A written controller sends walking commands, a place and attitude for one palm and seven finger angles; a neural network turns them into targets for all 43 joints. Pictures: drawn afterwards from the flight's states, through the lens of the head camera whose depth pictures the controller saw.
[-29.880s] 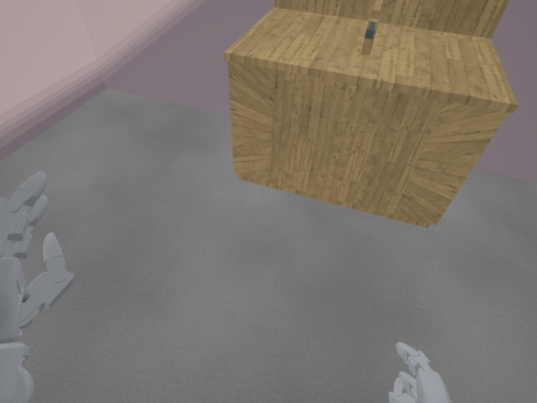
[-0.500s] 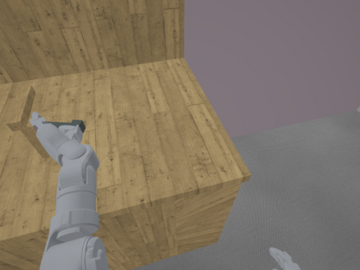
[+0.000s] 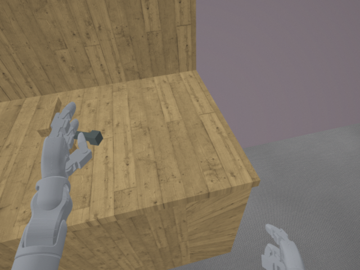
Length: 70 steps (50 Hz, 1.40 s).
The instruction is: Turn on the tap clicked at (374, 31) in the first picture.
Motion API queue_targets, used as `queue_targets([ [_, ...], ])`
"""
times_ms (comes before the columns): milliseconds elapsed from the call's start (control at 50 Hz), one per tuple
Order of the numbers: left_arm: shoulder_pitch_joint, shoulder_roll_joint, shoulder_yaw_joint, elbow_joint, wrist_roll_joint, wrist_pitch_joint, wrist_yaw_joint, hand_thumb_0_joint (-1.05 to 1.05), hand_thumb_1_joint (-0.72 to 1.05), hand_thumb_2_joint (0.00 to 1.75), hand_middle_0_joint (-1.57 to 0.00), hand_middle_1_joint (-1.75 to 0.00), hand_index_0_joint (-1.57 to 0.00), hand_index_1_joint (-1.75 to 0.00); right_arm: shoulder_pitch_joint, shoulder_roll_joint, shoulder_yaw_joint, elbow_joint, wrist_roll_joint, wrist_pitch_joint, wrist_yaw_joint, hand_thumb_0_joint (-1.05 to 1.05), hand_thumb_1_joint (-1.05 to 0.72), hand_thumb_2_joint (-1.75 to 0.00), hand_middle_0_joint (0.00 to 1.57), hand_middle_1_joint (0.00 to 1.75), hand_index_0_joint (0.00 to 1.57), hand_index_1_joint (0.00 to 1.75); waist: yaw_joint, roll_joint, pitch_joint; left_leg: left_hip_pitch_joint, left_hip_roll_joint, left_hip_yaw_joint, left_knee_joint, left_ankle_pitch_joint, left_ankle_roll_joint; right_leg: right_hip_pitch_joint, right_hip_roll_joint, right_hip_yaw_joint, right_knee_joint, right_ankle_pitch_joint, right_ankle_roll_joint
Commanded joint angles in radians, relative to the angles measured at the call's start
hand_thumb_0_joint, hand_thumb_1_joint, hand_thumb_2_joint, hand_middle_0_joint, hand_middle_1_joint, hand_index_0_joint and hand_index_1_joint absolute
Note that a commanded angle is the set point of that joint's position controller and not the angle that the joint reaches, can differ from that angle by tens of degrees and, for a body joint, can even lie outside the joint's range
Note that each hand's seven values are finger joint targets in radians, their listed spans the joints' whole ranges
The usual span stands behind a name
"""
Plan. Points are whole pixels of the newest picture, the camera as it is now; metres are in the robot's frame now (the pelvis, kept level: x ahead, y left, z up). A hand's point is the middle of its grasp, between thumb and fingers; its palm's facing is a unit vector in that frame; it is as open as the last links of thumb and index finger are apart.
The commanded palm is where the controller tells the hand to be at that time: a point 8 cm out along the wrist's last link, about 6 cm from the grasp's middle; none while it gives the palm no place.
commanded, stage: draw the hand back beside the body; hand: left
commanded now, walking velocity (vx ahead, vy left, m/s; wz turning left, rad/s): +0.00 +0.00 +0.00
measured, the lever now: (95, 137) +0.42 +0.27 +0.07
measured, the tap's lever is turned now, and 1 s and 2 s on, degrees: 64 64 64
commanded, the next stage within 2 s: step back with the hand held close in 0.90 s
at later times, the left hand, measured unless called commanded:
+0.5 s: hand (59, 187) +0.22 +0.24 +0.14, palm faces +0.34 -0.88 -0.32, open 7.5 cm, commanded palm +0.18 +0.29 +0.16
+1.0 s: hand (41, 193) +0.20 +0.25 +0.16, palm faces +0.40 -0.84 -0.35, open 7.4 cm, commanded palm +0.16 +0.30 +0.17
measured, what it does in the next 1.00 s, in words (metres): stands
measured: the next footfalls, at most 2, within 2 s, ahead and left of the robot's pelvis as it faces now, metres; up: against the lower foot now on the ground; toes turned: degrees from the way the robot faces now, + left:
none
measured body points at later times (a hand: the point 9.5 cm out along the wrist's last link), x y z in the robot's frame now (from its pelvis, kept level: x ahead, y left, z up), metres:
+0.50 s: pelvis +0.00 +0.01 +0.00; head -0.02 -0.01 +0.45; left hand +0.20 +0.28 +0.16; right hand +0.20 -0.21 -0.08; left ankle +0.00 +0.14 -0.74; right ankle +0.00 -0.10 -0.74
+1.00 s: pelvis +0.00 +0.01 +0.00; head -0.02 -0.01 +0.45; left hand +0.17 +0.29 +0.18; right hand +0.20 -0.20 -0.08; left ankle +0.00 +0.14 -0.74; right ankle +0.00 -0.10 -0.74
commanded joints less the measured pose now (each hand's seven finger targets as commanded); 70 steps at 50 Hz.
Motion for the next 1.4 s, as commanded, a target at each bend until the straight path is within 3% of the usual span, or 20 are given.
queue_targets([
  [0, -0.211, 0.341, 0.242, -0.415, 0.002, -0.093, 0.022, 0.0, 0.9, 0.9, -0.18, -0.24, -0.18, -0.24, -0.13, -0.1, -0.042, -0.165, -0.014, -0.046, -0.024, 0.0, -0.9, -0.9, 0.2, 0.3, 0.2, 0.3, 0.041, 0.007, -0.252, 0.075, -0.022, 0.008, -0.049, 0.183, 0.053, 0.114, -0.035, 0.036, -0.086, 0.255, 0.001],
  [100, -0.183, 0.284, 0.189, -0.577, 0.021, -0.108, 0.05, 0.0, 0.9, 0.9, -0.19, -0.26, -0.19, -0.26, -0.124, -0.088, -0.037, -0.156, -0.026, -0.098, -0.031, 0.0, -0.9, -0.9, 0.2, 0.3, 0.2, 0.3, 0.023, 0.125, -0.218, 0.124, -0.021, 0.0, -0.057, 0.224, 0.037, 0.093, -0.025, 0.018, -0.112, 0.249, -0.014],
  [180, -0.016, 0.146, 0.084, -0.424, 0.012, -0.088, 0.032, 0.0, 0.9, 0.9, -0.19, -0.27, -0.19, -0.27, -0.123, -0.096, -0.044, -0.137, -0.024, -0.105, -0.028, 0.0, -0.9, -0.9, 0.2, 0.3, 0.2, 0.3, 0.011, -0.062, -0.065, 0.087, -0.006, 0.005, -0.073, 0.162, 0.046, 0.021, -0.014, 0.011, -0.136, 0.186, -0.002],
  [220, 0.071, 0.105, 0.058, -0.36, 0.006, -0.081, 0.017, 0.0, 0.9, 0.9, -0.19, -0.27, -0.19, -0.27, -0.122, -0.1, -0.047, -0.135, -0.018, -0.096, -0.024, 0.0, -0.9, -0.9, 0.2, 0.3, 0.2, 0.3, 0.012, -0.097, -0.005, 0.058, -0.003, 0.001, -0.083, 0.125, 0.048, -0.004, -0.012, 0.011, -0.144, 0.14, 0.0],
  [280, 0.137, 0.129, 0.085, -0.41, 0.001, -0.088, 0.005, 0.0, 0.9, 0.9, -0.19, -0.28, -0.19, -0.28, -0.125, -0.108, -0.057, -0.144, -0.016, -0.082, -0.021, 0.0, -0.9, -0.9, 0.2, 0.3, 0.2, 0.3, 0.023, -0.113, -0.036, 0.058, -0.003, 0.001, -0.085, 0.125, 0.052, 0.014, -0.016, 0.017, -0.145, 0.135, 0.002],
  [380, 0.182, 0.232, 0.193, -0.611, 0.013, -0.117, 0.017, 0.0, 0.9, 0.9, -0.2, -0.3, -0.2, -0.3, -0.131, -0.101, -0.056, -0.165, -0.03, -0.087, -0.02, 0.0, -0.9, -0.9, 0.2, 0.3, 0.2, 0.3, 0.048, -0.022, -0.161, 0.082, -0.011, -0.005, -0.068, 0.205, 0.046, 0.092, -0.022, 0.021, -0.116, 0.223, -0.007],
  [420, 0.205, 0.246, 0.213, -0.672, 0.02, -0.119, 0.027, 0.0, 0.9, 0.9, -0.2, -0.3, -0.2, -0.3, -0.131, -0.091, -0.05, -0.167, -0.033, -0.093, -0.022, 0.0, -0.9, -0.9, 0.2, 0.3, 0.2, 0.3, 0.049, 0.063, -0.16, 0.083, -0.012, -0.009, -0.064, 0.219, 0.038, 0.097, -0.025, 0.022, -0.113, 0.23, -0.013],
  [500, 0.291, 0.222, 0.206, -0.699, 0.018, -0.099, 0.03, 0.0, 0.9, 0.9, -0.2, -0.3, -0.2, -0.3, -0.13, -0.09, -0.047, -0.168, -0.033, -0.104, -0.022, 0.0, -0.9, -0.9, 0.2, 0.3, 0.2, 0.3, 0.042, 0.053, -0.092, 0.064, -0.006, -0.014, -0.06, 0.222, 0.034, 0.063, -0.021, 0.017, -0.124, 0.22, -0.015],
  [560, 0.365, 0.178, 0.181, -0.65, 0.01, -0.087, 0.024, 0.0, 0.9, 0.9, -0.2, -0.3, -0.2, -0.3, -0.125, -0.093, -0.052, -0.164, -0.032, -0.102, -0.023, 0.0, -0.9, -0.9, 0.2, 0.3, 0.2, 0.3, 0.037, -0.035, -0.042, 0.047, 0.003, -0.01, -0.059, 0.182, 0.037, 0.028, -0.018, 0.011, -0.13, 0.184, -0.008],
  [620, 0.373, 0.153, 0.158, -0.629, 0.01, -0.086, 0.019, 0.0, 0.9, 0.9, -0.2, -0.3, -0.2, -0.3, -0.13, -0.098, -0.055, -0.16, -0.03, -0.099, -0.027, 0.0, -0.9, -0.9, 0.2, 0.3, 0.2, 0.3, 0.03, -0.05, -0.008, 0.037, 0.003, -0.011, -0.06, 0.147, 0.041, -0.003, -0.016, 0.014, -0.136, 0.143, -0.005],
  [780, 0.313, 0.2, 0.189, -0.673, 0.018, -0.096, 0.034, 0.0, 0.9, 0.9, -0.2, -0.3, -0.2, -0.3, -0.137, -0.097, -0.054, -0.16, -0.035, -0.114, -0.038, 0.0, -0.9, -0.9, 0.2, 0.3, 0.2, 0.3, 0.042, -0.033, -0.086, 0.062, -0.011, -0.02, -0.061, 0.141, 0.046, 0.036, -0.023, 0.018, -0.129, 0.139, -0.007],
  [840, 0.332, 0.197, 0.188, -0.698, 0.023, -0.095, 0.039, 0.0, 0.9, 0.9, -0.2, -0.3, -0.2, -0.3, -0.136, -0.092, -0.048, -0.158, -0.037, -0.119, -0.035, 0.0, -0.9, -0.9, 0.2, 0.3, 0.2, 0.3, 0.046, 0.036, -0.092, 0.063, -0.012, -0.022, -0.061, 0.167, 0.039, 0.05, -0.024, 0.016, -0.122, 0.161, -0.012],
  [980, 0.373, 0.188, 0.194, -0.653, 0.012, -0.082, 0.029, 0.0, 0.9, 0.9, -0.2, -0.3, -0.2, -0.3, -0.133, -0.095, -0.051, -0.157, -0.035, -0.11, -0.032, 0.0, -0.9, -0.9, 0.2, 0.3, 0.2, 0.3, 0.043, -0.052, -0.056, 0.042, -0.004, -0.017, -0.06, 0.182, 0.041, 0.04, -0.022, 0.013, -0.123, 0.182, -0.007],
  [1000, 0.293, 0.21, 0.199, -0.735, 0.013, -0.091, 0.03, 0.0, 0.9, 0.9, -0.2, -0.3, -0.2, -0.3, -0.142, -0.097, -0.047, -0.164, -0.035, -0.112, -0.031, 0.0, -0.9, -0.9, 0.2, 0.3, 0.2, 0.3, 0.041, -0.018, -0.074, 0.049, -0.009, -0.024, -0.064, 0.189, 0.041, 0.051, -0.022, 0.015, -0.122, 0.184, -0.011],
  [1020, 0.216, 0.334, 0.344, -0.752, -0.002, -0.125, 0.039, 0.0, 0.9, 0.9, -0.2, -0.3, -0.2, -0.3, -0.128, -0.104, -0.04, -0.194, -0.023, -0.098, -0.038, 0.0, -0.9, -0.9, 0.2, 0.3, 0.2, 0.3, 0.022, -0.015, 0.014, -0.004, 0.019, -0.027, -0.02, 0.144, 0.059, -0.077, -0.073, 0.112, -0.155, 0.297, 0.003],
  [1040, 0.312, 0.239, 0.269, -0.648, 0.003, -0.13, 0.026, 0.0, 0.9, 0.9, -0.2, -0.3, -0.2, -0.3, -0.115, -0.089, -0.034, -0.162, -0.032, -0.085, -0.038, 0.0, -0.9, -0.9, 0.2, 0.3, 0.2, 0.3, 0.011, -0.052, -0.003, -0.016, 0.018, -0.045, 0.001, 0.152, 0.058, -0.068, -0.1, 0.095, -0.141, 0.346, 0.007],
  [1080, 0.383, 0.195, 0.23, -0.615, 0.011, -0.119, 0.014, 0.0, 0.9, 0.9, -0.2, -0.3, -0.2, -0.3, -0.1, -0.097, -0.046, -0.182, -0.029, -0.067, -0.032, 0.0, -0.9, -0.9, 0.2, 0.3, 0.2, 0.3, 0.007, -0.083, -0.052, -0.002, 0.029, -0.039, 0.019, 0.213, 0.054, -0.059, -0.114, 0.106, -0.114, 0.422, 0.011],
  [1200, 0.479, 0.219, 0.249, -0.736, 0.016, -0.123, 0.018, 0.0, 0.9, 0.9, -0.2, -0.3, -0.2, -0.3, -0.097, -0.111, -0.064, -0.241, -0.025, -0.038, -0.038, 0.0, -0.9, -0.9, 0.2, 0.3, 0.2, 0.3, 0.017, -0.022, -0.211, 0.023, 0.061, -0.036, 0.008, 0.409, 0.054, -0.015, -0.099, 0.069, -0.023, 0.445, 0.026],
  [1300, 0.512, 0.282, 0.311, -0.817, 0.02, -0.132, 0.038, 0.0, 0.9, 0.9, -0.2, -0.3, -0.2, -0.3, -0.092, -0.11, -0.071, -0.26, -0.023, -0.029, -0.046, 0.0, -0.9, -0.9, 0.2, 0.3, 0.2, 0.3, 0.016, -0.03, -0.21, -0.056, 0.07, -0.059, -0.001, 0.341, 0.053, -0.032, -0.094, 0.076, -0.002, 0.362, 0.029],
  [1380, 0.526, 0.25, 0.291, -0.792, 0.019, -0.137, 0.049, 0.0, 0.9, 0.9, -0.2, -0.3, -0.2, -0.3, -0.078, -0.107, -0.074, -0.257, -0.021, -0.039, -0.049, 0.0, -0.9, -0.9, 0.2, 0.3, 0.2, 0.3, 0.007, -0.012, -0.145, -0.154, 0.07, -0.068, -0.011, 0.137, 0.053, -0.078, -0.089, 0.092, -0.017, 0.223, 0.029],
])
